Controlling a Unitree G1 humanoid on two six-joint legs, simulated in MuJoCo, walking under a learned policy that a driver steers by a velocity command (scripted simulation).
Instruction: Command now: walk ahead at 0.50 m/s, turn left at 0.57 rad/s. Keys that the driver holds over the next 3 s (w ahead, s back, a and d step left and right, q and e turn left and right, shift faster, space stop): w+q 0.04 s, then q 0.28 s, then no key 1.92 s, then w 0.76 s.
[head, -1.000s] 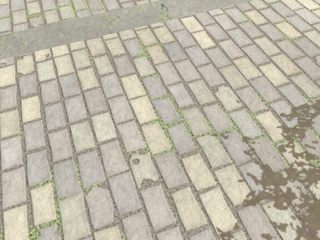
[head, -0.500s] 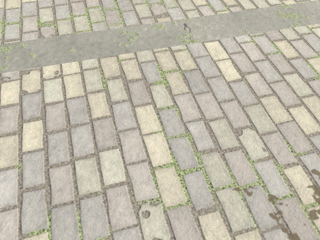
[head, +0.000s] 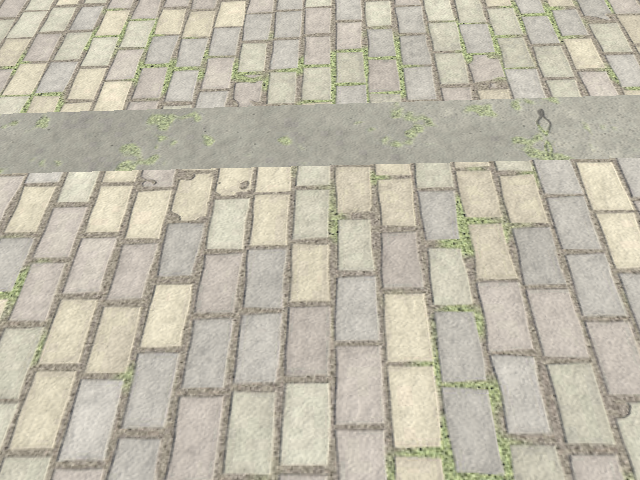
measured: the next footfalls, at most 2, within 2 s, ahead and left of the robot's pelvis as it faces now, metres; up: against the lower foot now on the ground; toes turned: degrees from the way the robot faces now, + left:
left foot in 0.30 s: +0.27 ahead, +0.12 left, +0.00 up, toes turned +13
right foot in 0.80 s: +0.25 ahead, -0.08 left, +0.00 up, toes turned +18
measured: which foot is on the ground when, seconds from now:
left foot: up 0.00-0.28, down 0.30-1.00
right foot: down 0.00-0.30, up 0.32-0.78, down 0.80-1.00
